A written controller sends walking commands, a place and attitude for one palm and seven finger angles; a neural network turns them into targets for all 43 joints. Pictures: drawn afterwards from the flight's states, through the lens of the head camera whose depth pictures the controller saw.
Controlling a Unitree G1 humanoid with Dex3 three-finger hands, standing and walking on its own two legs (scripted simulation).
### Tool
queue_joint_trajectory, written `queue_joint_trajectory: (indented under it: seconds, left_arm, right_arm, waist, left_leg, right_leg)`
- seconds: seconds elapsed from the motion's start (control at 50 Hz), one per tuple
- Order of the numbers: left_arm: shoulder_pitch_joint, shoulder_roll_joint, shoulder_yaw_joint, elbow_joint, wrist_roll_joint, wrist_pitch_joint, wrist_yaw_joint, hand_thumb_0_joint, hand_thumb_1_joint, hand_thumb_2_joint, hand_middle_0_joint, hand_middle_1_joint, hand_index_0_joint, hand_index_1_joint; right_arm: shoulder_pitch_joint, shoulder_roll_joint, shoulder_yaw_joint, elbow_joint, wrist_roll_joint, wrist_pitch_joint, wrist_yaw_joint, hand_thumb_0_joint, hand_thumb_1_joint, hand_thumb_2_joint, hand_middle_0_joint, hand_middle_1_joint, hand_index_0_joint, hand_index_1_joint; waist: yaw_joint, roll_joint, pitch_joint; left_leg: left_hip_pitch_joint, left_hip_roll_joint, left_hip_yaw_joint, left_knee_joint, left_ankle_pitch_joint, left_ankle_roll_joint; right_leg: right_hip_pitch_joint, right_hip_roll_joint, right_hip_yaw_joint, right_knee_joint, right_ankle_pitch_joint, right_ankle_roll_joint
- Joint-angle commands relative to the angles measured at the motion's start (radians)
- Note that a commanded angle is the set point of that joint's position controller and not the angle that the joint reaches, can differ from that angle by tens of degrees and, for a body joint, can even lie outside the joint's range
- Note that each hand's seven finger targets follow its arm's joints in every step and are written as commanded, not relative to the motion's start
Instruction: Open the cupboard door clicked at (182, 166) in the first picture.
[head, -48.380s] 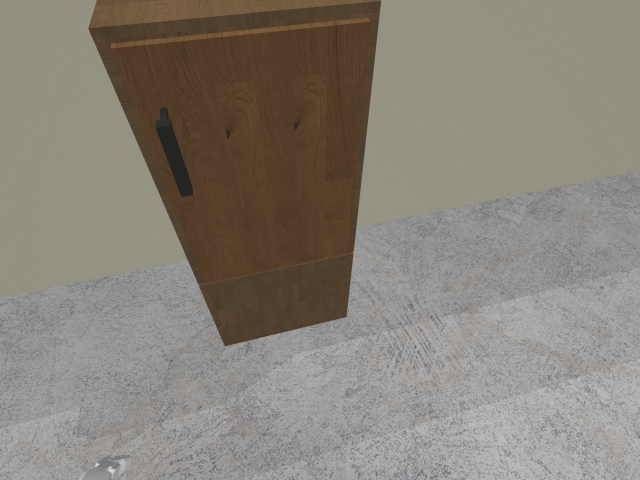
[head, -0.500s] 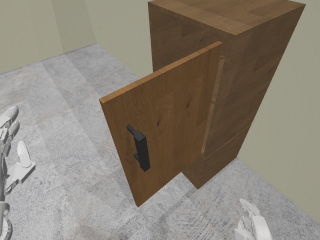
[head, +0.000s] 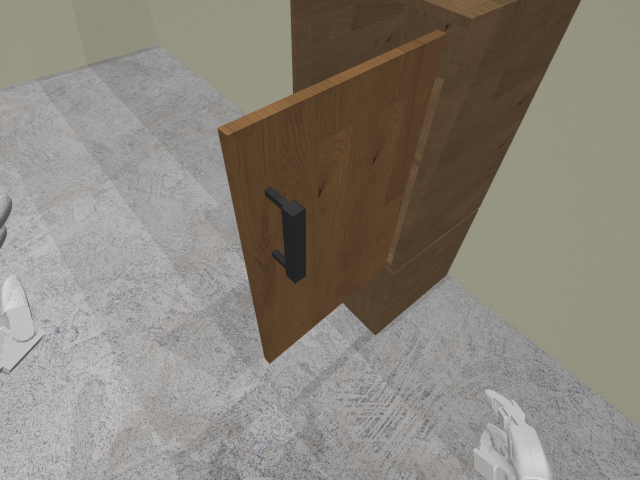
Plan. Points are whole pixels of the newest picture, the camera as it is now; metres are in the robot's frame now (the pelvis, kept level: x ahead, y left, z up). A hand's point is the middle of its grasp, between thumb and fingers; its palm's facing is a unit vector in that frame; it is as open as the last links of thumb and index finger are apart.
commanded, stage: step back with the hand held close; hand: left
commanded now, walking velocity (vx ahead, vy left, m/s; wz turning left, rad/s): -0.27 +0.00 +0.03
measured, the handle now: (285, 236) +0.41 +0.08 +0.07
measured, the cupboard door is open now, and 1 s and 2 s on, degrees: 93 93 93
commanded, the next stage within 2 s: stop stepping back and stand still in 0.56 s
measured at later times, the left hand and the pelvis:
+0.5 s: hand (20, 428) +0.13 +0.24 +0.17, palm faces +0.38 -0.79 -0.48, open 7.4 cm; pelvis -0.09 -0.01 +0.00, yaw -2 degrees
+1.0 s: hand out of the picture -0.01 +0.20 +0.17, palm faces +0.41 -0.76 -0.50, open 7.4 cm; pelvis -0.20 -0.06 +0.01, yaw -2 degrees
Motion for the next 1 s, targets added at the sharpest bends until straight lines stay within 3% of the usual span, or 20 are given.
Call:
queue_joint_trajectory:
  seconds: [0.0, 0.1, 0.16, 0.18, 0.24, 0.36, 0.42, 0.46, 0.52, 0.56, 0.6, 0.62, 0.66, 0.7, 0.8, 0.84, 0.86, 0.88, 0.9, 0.98]
  left_arm:
    - [-0.089, 0.173, 0.128, -0.191, 0.01, -0.073, 0.031, 0.0, 0.9, 0.9, -0.2, -0.3, -0.2, -0.3]
    - [-0.111, 0.178, 0.109, -0.239, -0.007, -0.086, 0.049, 0.0, 0.9, 0.9, -0.2, -0.3, -0.2, -0.3]
    - [-0.087, 0.175, 0.152, -0.272, 0.008, -0.096, 0.056, 0.0, 0.9, 0.9, -0.2, -0.3, -0.2, -0.3]
    - [-0.114, 0.19, 0.164, -0.283, 0.016, -0.096, 0.058, 0.0, 0.9, 0.9, -0.2, -0.3, -0.2, -0.3]
    - [-0.029, 0.175, 0.166, -0.197, -0.005, -0.095, 0.053, 0.0, 0.9, 0.9, -0.2, -0.3, -0.2, -0.3]
    - [-0.043, 0.131, 0.073, -0.204, -0.047, -0.067, 0.036, 0.0, 0.9, 0.9, -0.2, -0.3, -0.2, -0.3]
    - [-0.09, 0.207, 0.09, -0.23, -0.047, -0.08, 0.023, 0.0, 0.9, 0.9, -0.2, -0.3, -0.2, -0.3]
    - [-0.126, 0.291, 0.164, -0.209, -0.036, -0.097, 0.028, 0.0, 0.9, 0.9, -0.2, -0.3, -0.2, -0.3]
    - [-0.061, 0.287, 0.188, -0.23, -0.035, -0.059, 0.016, 0.0, 0.9, 0.9, -0.2, -0.3, -0.2, -0.3]
    - [-0.023, 0.254, 0.163, -0.251, -0.057, -0.052, 0.0, 0.0, 0.9, 0.9, -0.2, -0.3, -0.2, -0.3]
    - [-0.023, 0.261, 0.147, -0.306, -0.064, -0.054, -0.007, 0.0, 0.9, 0.9, -0.2, -0.3, -0.2, -0.3]
    - [0.016, 0.2, 0.12, -0.234, -0.063, -0.066, -0.017, 0.0, 0.9, 0.9, -0.2, -0.3, -0.2, -0.3]
    - [0.08, 0.198, 0.145, -0.201, -0.061, -0.048, -0.005, 0.0, 0.9, 0.9, -0.2, -0.3, -0.2, -0.3]
    - [0.12, 0.202, 0.155, -0.244, -0.061, -0.022, 0.011, 0.0, 0.9, 0.9, -0.2, -0.3, -0.2, -0.3]
    - [0.087, 0.226, 0.165, -0.243, -0.053, 0.007, 0.04, 0.0, 0.9, 0.9, -0.2, -0.3, -0.2, -0.3]
    - [0.049, 0.197, 0.128, -0.199, -0.034, 0.006, 0.043, 0.0, 0.9, 0.9, -0.2, -0.3, -0.2, -0.3]
    - [0.019, 0.214, 0.124, -0.189, -0.028, 0.008, 0.043, 0.0, 0.9, 0.9, -0.2, -0.3, -0.2, -0.3]
    - [0.0, 0.248, 0.133, -0.195, -0.023, 0.007, 0.04, 0.0, 0.9, 0.9, -0.2, -0.3, -0.2, -0.3]
    - [-0.072, 0.261, 0.141, -0.225, -0.028, 0.002, 0.042, 0.0, 0.9, 0.9, -0.2, -0.3, -0.2, -0.3]
    - [-0.154, 0.179, 0.062, -0.068, -0.015, -0.029, 0.022, 0.0, 0.9, 0.9, -0.2, -0.3, -0.2, -0.3]
  right_arm:
    - [-0.069, -0.141, -0.054, -0.148, -0.007, -0.066, -0.016, 0.0, -0.9, -0.9, 0.2, 0.3, 0.2, 0.3]
    - [-0.041, -0.126, -0.039, -0.11, -0.013, -0.079, -0.015, 0.0, -0.9, -0.9, 0.2, 0.3, 0.2, 0.3]
    - [-0.07, -0.144, -0.042, -0.132, -0.02, -0.098, -0.025, 0.0, -0.9, -0.9, 0.2, 0.3, 0.2, 0.3]
    - [-0.06, -0.117, -0.045, -0.126, -0.027, -0.109, -0.022, 0.0, -0.9, -0.9, 0.2, 0.3, 0.2, 0.3]
    - [-0.069, -0.116, -0.064, -0.1, -0.016, -0.13, -0.005, 0.0, -0.9, -0.9, 0.2, 0.3, 0.2, 0.3]
    - [-0.085, -0.108, -0.04, -0.041, -0.026, -0.143, 0.014, 0.0, -0.9, -0.9, 0.2, 0.3, 0.2, 0.3]
    - [-0.095, -0.083, -0.032, -0.033, -0.019, -0.117, 0.015, 0.0, -0.9, -0.9, 0.2, 0.3, 0.2, 0.3]
    - [-0.136, -0.078, -0.018, -0.046, -0.02, -0.119, 0.0, 0.0, -0.9, -0.9, 0.2, 0.3, 0.2, 0.3]
    - [-0.159, -0.071, -0.016, -0.089, 0.004, -0.109, -0.019, 0.0, -0.9, -0.9, 0.2, 0.3, 0.2, 0.3]
    - [-0.155, -0.086, 0.001, -0.09, 0.001, -0.091, -0.031, 0.0, -0.9, -0.9, 0.2, 0.3, 0.2, 0.3]
    - [-0.126, -0.12, -0.026, -0.072, -0.008, -0.106, -0.011, 0.0, -0.9, -0.9, 0.2, 0.3, 0.2, 0.3]
    - [-0.073, -0.109, -0.038, -0.045, -0.012, -0.126, 0.012, 0.0, -0.9, -0.9, 0.2, 0.3, 0.2, 0.3]
    - [-0.054, -0.113, -0.053, -0.052, -0.024, -0.131, 0.016, 0.0, -0.9, -0.9, 0.2, 0.3, 0.2, 0.3]
    - [-0.044, -0.115, -0.062, -0.065, -0.01, -0.124, 0.021, 0.0, -0.9, -0.9, 0.2, 0.3, 0.2, 0.3]
    - [-0.106, -0.122, -0.042, -0.112, -0.008, -0.109, -0.008, 0.0, -0.9, -0.9, 0.2, 0.3, 0.2, 0.3]
    - [-0.1, -0.118, -0.045, -0.105, -0.008, -0.105, -0.015, 0.0, -0.9, -0.9, 0.2, 0.3, 0.2, 0.3]
    - [-0.099, -0.101, -0.047, -0.103, -0.008, -0.099, -0.015, 0.0, -0.9, -0.9, 0.2, 0.3, 0.2, 0.3]
    - [-0.101, -0.098, -0.051, -0.092, -0.009, -0.091, -0.014, 0.0, -0.9, -0.9, 0.2, 0.3, 0.2, 0.3]
    - [-0.108, -0.121, -0.048, -0.068, -0.028, -0.091, -0.011, 0.0, -0.9, -0.9, 0.2, 0.3, 0.2, 0.3]
    - [-0.056, -0.098, -0.035, -0.015, -0.024, -0.102, -0.015, 0.0, -0.9, -0.9, 0.2, 0.3, 0.2, 0.3]
  waist:
    - [-0.015, 0.003, -0.08]
    - [-0.03, 0.014, -0.111]
    - [-0.008, 0.337, -0.131]
    - [-0.01, 0.299, -0.136]
    - [-0.003, 0.156, -0.159]
    - [-0.008, 0.219, -0.161]
    - [-0.011, -0.048, -0.219]
    - [0.014, -0.139, -0.212]
    - [0.017, -0.204, -0.283]
    - [-0.005, 0.033, -0.282]
    - [0.004, 0.322, -0.351]
    - [0.013, 0.243, -0.321]
    - [0.009, 0.183, -0.281]
    - [-0.008, 0.184, -0.303]
    - [-0.017, 0.251, -0.123]
    - [-0.015, 0.209, -0.095]
    - [-0.018, 0.039, -0.082]
    - [-0.009, -0.204, -0.07]
    - [-0.003, -0.201, -0.014]
    - [-0.054, -0.088, -0.085]
  left_leg:
    - [-0.245, 0.084, -0.119, -0.152, -0.406, 0.033]
    - [0.018, 0.046, -0.109, -0.027, -0.299, -0.007]
    - [-0.355, 0.286, -0.414, -0.454, -0.587, 0.091]
    - [-0.359, 0.328, -0.442, -0.483, -0.509, 0.117]
    - [-0.208, 0.308, -0.339, -0.393, -0.352, 0.119]
    - [0.039, 0.222, -0.227, -0.382, -0.121, 0.035]
    - [0.164, 0.089, -0.048, -0.074, 0.115, -0.039]
    - [0.059, 0.032, -0.002, 0.143, -0.095, -0.055]
    - [-0.064, -0.014, 0.011, 0.079, -0.069, -0.047]
    - [0.138, -0.009, 0.004, -0.115, 0.381, -0.04]
    - [0.48, 0.257, -0.277, -0.202, 1.209, 0.058]
    - [0.419, 0.314, -0.278, -0.239, 1.1, 0.073]
    - [0.309, 0.298, -0.236, -0.273, 0.776, 0.082]
    - [0.325, 0.247, -0.188, -0.268, 0.593, 0.079]
    - [-0.186, 0.203, -0.166, -0.516, -0.435, 0.038]
    - [-0.244, 0.121, -0.077, -0.394, -0.466, -0.006]
    - [-0.18, 0.037, -0.023, -0.17, -0.394, -0.038]
    - [-0.07, -0.042, -0.041, 0.257, -0.25, -0.064]
    - [-0.126, -0.024, -0.106, 0.483, -0.199, -0.066]
    - [-0.124, 0.037, -0.035, 0.49, -0.02, -0.074]
  right_leg:
    - [0.161, -0.049, 0.151, -0.096, -0.242, -0.031]
    - [-0.122, -0.107, 0.136, -0.167, -0.367, -0.061]
    - [0.23, 0.08, -0.003, 0.352, -0.2, 0.013]
    - [0.223, 0.087, 0.023, 0.511, -0.235, 0.007]
    - [0.131, 0.088, 0.048, 0.526, -0.318, -0.004]
    - [0.146, 0.087, -0.021, -0.034, -0.319, -0.035]
    - [0.099, -0.109, 0.177, -0.261, 0.171, -0.086]
    - [0.109, -0.226, 0.183, -0.217, 0.553, -0.093]
    - [0.356, -0.185, 0.095, -0.013, 1.057, -0.055]
    - [0.255, -0.062, 0.011, 0.112, 0.884, -0.017]
    - [-0.049, 0.085, 0.016, 0.351, -0.268, 0.007]
    - [-0.022, 0.097, 0.096, 0.459, -0.49, -0.021]
    - [-0.017, 0.077, 0.068, 0.426, -0.43, -0.009]
    - [-0.007, 0.066, 0.027, 0.332, -0.312, 0.002]
    - [0.315, 0.087, -0.087, 0.146, -0.298, -0.015]
    - [0.381, 0.07, -0.098, -0.021, -0.315, -0.032]
    - [0.251, -0.032, 0.032, -0.216, -0.425, -0.067]
    - [-0.055, -0.282, 0.444, -0.456, -0.67, -0.168]
    - [-0.19, -0.401, 0.549, -0.502, -0.626, -0.212]
    - [-0.075, -0.24, 0.256, -0.389, -0.524, -0.114]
